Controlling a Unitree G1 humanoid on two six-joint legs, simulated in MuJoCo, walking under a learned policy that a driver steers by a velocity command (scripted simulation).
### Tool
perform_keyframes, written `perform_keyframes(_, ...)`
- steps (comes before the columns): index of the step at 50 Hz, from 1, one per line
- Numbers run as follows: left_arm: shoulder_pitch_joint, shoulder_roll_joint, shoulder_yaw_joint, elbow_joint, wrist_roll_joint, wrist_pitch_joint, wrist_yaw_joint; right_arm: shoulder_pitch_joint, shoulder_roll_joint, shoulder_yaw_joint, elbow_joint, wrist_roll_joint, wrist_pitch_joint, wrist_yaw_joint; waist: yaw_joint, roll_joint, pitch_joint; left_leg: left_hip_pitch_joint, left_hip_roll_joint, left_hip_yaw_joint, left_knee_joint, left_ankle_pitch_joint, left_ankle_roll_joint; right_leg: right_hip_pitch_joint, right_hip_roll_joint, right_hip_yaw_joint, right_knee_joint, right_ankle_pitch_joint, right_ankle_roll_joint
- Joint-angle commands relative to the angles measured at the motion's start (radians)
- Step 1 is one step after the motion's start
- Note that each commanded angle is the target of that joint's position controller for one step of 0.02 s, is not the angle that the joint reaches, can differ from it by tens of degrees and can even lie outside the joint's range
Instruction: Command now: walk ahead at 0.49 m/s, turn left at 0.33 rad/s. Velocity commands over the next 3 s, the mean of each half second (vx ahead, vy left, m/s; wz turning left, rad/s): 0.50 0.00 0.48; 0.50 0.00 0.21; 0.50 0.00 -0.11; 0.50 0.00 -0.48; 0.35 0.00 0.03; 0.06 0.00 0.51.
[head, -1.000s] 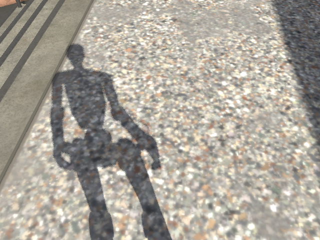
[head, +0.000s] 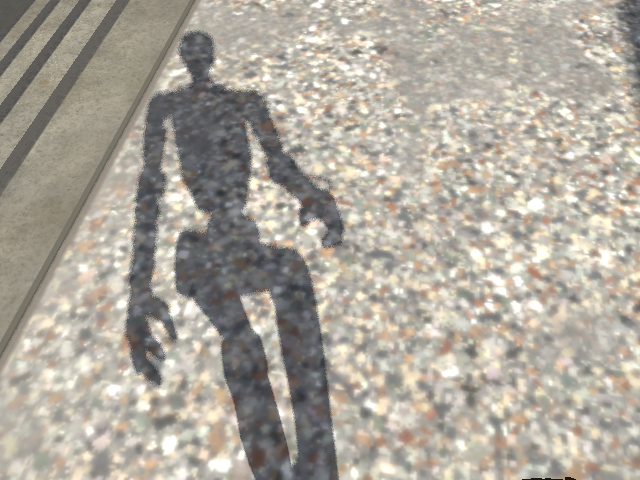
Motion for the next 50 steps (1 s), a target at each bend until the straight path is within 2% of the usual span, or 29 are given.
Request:
perform_keyframes(1,-0.080,0.200,0.041,-0.063,0.002,0.001,0.013,0.452,-0.178,-0.068,0.106,-0.013,-0.009,-0.022,-0.256,-0.069,-0.193,0.543,0.033,-0.121,-0.083,-0.064,0.097,-0.282,-0.252,-0.033,0.651,1.109,0.026)
perform_keyframes(2,-0.063,0.125,0.029,-0.092,0.018,-0.005,0.005,0.503,-0.239,-0.084,0.113,-0.016,-0.005,-0.025,-0.213,0.096,-0.246,0.682,0.267,-0.446,-0.068,-0.034,0.162,-0.494,-0.115,-0.067,1.001,0.277,0.017)
perform_keyframes(3,0.006,0.101,0.031,-0.118,-0.004,-0.005,-0.015,0.445,-0.253,-0.091,0.104,-0.002,0.005,-0.019,-0.127,0.217,-0.289,0.822,0.410,-0.931,-0.241,-0.169,0.333,-0.831,0.008,0.067,1.247,-0.093,0.040)
perform_keyframes(4,-0.088,0.158,0.035,-0.141,0.012,-0.016,-0.018,0.337,-0.214,-0.088,0.084,0.019,0.003,-0.012,-0.105,0.055,-0.148,0.696,0.377,-0.831,-0.331,-0.306,0.289,-0.917,-0.079,0.139,1.184,0.032,0.012)
perform_keyframes(5,-0.166,0.182,0.043,-0.166,0.006,-0.026,-0.025,0.280,-0.171,-0.079,0.068,0.017,0.001,-0.010,-0.088,-0.003,-0.058,0.549,0.352,-0.734,-0.372,-0.273,0.257,-0.893,-0.107,0.126,1.123,0.105,0.013)
perform_keyframes(6,-0.188,0.171,0.043,-0.173,0.007,-0.026,-0.024,0.260,-0.136,-0.070,0.073,0.010,-0.005,-0.010,-0.043,-0.077,-0.007,0.436,0.315,-0.659,-0.391,-0.146,0.219,-0.843,-0.140,0.125,1.051,0.132,0.024)
perform_keyframes(7,-0.191,0.158,0.041,-0.180,0.017,-0.011,-0.024,0.263,-0.130,-0.065,0.074,0.010,-0.014,-0.016,-0.017,-0.094,-0.002,0.358,0.275,-0.594,-0.392,-0.046,0.196,-0.786,-0.160,0.128,0.996,0.131,0.044)
perform_keyframes(8,-0.182,0.135,0.036,-0.183,0.025,0.008,-0.027,0.269,-0.129,-0.061,0.080,0.012,-0.023,-0.019,0.003,-0.079,-0.010,0.311,0.245,-0.537,-0.398,0.016,0.176,-0.743,-0.173,0.122,0.945,0.130,0.063)
perform_keyframes(10,-0.207,0.115,0.032,-0.204,0.029,0.033,-0.030,0.310,-0.158,-0.066,0.090,0.016,-0.037,-0.022,0.005,-0.045,-0.017,0.266,0.205,-0.470,-0.401,0.111,0.163,-0.731,-0.179,0.093,0.866,0.149,0.091)
perform_keyframes(11,-0.246,0.116,0.032,-0.222,0.028,0.039,-0.031,0.330,-0.172,-0.068,0.093,0.017,-0.038,-0.024,-0.003,-0.027,-0.011,0.254,0.188,-0.451,-0.409,0.119,0.152,-0.747,-0.183,0.081,0.819,0.188,0.103)
perform_keyframes(13,-0.362,0.127,0.033,-0.268,0.026,0.047,-0.033,0.383,-0.175,-0.068,0.100,0.020,-0.035,-0.025,-0.039,0.002,0.011,0.267,0.164,-0.442,-0.418,0.143,0.112,-0.806,-0.186,0.063,0.711,0.290,0.124)
perform_keyframes(17,-0.505,0.134,0.033,-0.323,0.021,0.054,-0.041,0.493,-0.175,-0.068,0.108,0.018,-0.024,-0.029,-0.109,0.042,-0.020,0.414,0.151,-0.457,-0.366,0.251,0.044,-0.891,-0.162,0.061,0.574,0.423,0.135)
perform_keyframes(22,-0.665,0.137,0.019,-0.391,0.013,0.045,-0.050,0.567,-0.182,-0.069,0.103,0.003,-0.016,-0.044,-0.161,0.071,-0.014,0.571,0.166,-0.509,-0.292,0.356,0.063,-0.941,-0.113,0.060,0.432,0.383,0.127)
perform_keyframes(24,-0.685,0.143,0.015,-0.413,0.007,0.034,-0.051,0.564,-0.194,-0.074,0.095,-0.004,-0.015,-0.050,-0.156,0.085,-0.016,0.599,0.183,-0.534,-0.252,0.408,0.066,-0.895,-0.094,0.066,0.359,0.359,0.111)
perform_keyframes(26,-0.597,0.159,0.019,-0.396,0.003,0.023,-0.047,0.504,-0.205,-0.076,0.080,-0.001,-0.019,-0.057,-0.100,0.096,-0.035,0.552,0.188,-0.515,-0.213,0.488,0.033,-0.709,-0.076,0.060,0.263,0.338,0.077)
perform_keyframes(27,-0.500,0.181,0.030,-0.365,0.002,0.018,-0.039,0.482,-0.212,-0.077,0.076,0.000,-0.025,-0.054,-0.061,0.095,-0.077,0.522,0.175,-0.501,-0.137,0.605,0.011,-0.556,-0.049,0.048,0.236,0.313,0.054)
perform_keyframes(28,-0.355,0.207,0.043,-0.321,0.003,0.007,-0.028,0.466,-0.215,-0.076,0.078,0.005,-0.033,-0.044,0.007,0.061,-0.149,0.494,0.137,-0.461,0.018,0.644,-0.010,-0.372,-0.050,0.044,0.177,0.355,0.025)
perform_keyframes(29,-0.197,0.253,0.058,-0.295,0.021,-0.005,-0.012,0.461,-0.186,-0.068,0.062,0.013,-0.044,-0.034,0.070,0.021,-0.262,0.360,0.097,-0.433,0.230,0.433,-0.025,-0.131,-0.187,0.175,0.184,0.267,-0.019)
perform_keyframes(30,-0.096,0.348,0.084,-0.284,0.047,0.001,-0.005,0.586,-0.087,-0.049,0.050,0.050,-0.044,-0.034,0.041,-0.208,-0.417,0.079,-0.042,-0.304,0.564,-0.171,-0.069,0.159,-0.478,0.603,0.173,0.216,-0.144)
perform_keyframes(31,-0.117,0.312,0.088,-0.265,0.022,0.017,-0.018,0.622,-0.161,-0.058,0.066,0.022,-0.037,-0.040,0.009,-0.219,-0.404,-0.037,-0.042,-0.277,0.682,-0.435,-0.061,0.094,-0.520,0.837,0.057,0.107,-0.192)
perform_keyframes(32,-0.213,0.228,0.073,-0.279,0.007,0.019,-0.024,0.538,-0.177,-0.063,0.068,-0.001,-0.029,-0.038,-0.019,-0.099,-0.214,-0.080,0.014,-0.281,0.712,-0.334,-0.061,-0.080,-0.473,0.716,0.018,0.012,-0.177)
perform_keyframes(33,-0.275,0.167,0.060,-0.284,0.006,0.015,-0.030,0.446,-0.164,-0.058,0.047,-0.011,-0.029,-0.029,-0.022,-0.021,-0.118,-0.076,0.042,-0.273,0.667,-0.266,-0.063,-0.208,-0.420,0.579,-0.012,0.066,-0.154)
perform_keyframes(34,-0.286,0.149,0.053,-0.273,0.010,0.010,-0.031,0.403,-0.151,-0.057,0.032,-0.012,-0.025,-0.022,-0.035,-0.034,-0.072,-0.064,0.066,-0.264,0.623,-0.243,-0.064,-0.279,-0.374,0.480,-0.037,0.166,-0.130)
perform_keyframes(36,-0.250,0.141,0.048,-0.233,0.004,-0.005,-0.033,0.400,-0.131,-0.052,0.027,-0.025,-0.009,-0.008,-0.063,-0.086,-0.062,-0.018,0.083,-0.249,0.567,-0.237,-0.075,-0.345,-0.319,0.361,-0.062,0.328,-0.109)
perform_keyframes(39,-0.184,0.150,0.050,-0.190,-0.009,-0.027,-0.040,0.354,-0.113,-0.046,0.009,-0.029,0.001,0.003,-0.073,-0.091,-0.063,-0.063,0.096,-0.217,0.514,-0.190,-0.086,-0.337,-0.307,0.283,-0.091,0.454,-0.123)
perform_keyframes(42,-0.131,0.151,0.049,-0.162,-0.010,-0.023,-0.041,0.204,-0.102,-0.032,-0.042,-0.028,0.001,0.011,-0.051,-0.081,-0.024,-0.140,0.137,-0.164,0.388,-0.076,-0.107,-0.331,-0.285,0.220,-0.136,0.478,-0.121)
perform_keyframes(45,-0.077,0.158,0.048,-0.135,-0.014,-0.019,-0.041,0.068,-0.076,-0.012,-0.083,-0.020,-0.004,0.017,-0.018,-0.084,-0.012,-0.091,0.136,-0.111,0.201,0.033,-0.117,-0.335,-0.251,0.152,-0.135,0.552,-0.095)
perform_keyframes(47,-0.039,0.174,0.051,-0.118,-0.013,-0.018,-0.039,0.006,-0.076,-0.005,-0.099,-0.013,-0.006,0.016,0.001,-0.086,-0.010,-0.055,0.123,-0.090,0.113,0.060,-0.116,-0.308,-0.258,0.140,-0.124,0.585,-0.088)
perform_keyframes(50,0.004,0.185,0.051,-0.093,-0.006,-0.009,-0.032,-0.058,-0.093,-0.005,-0.120,-0.009,-0.009,0.009,0.015,-0.088,-0.001,-0.036,0.109,-0.082,0.039,0.018,-0.098,-0.225,-0.298,0.152,-0.086,0.636,-0.088)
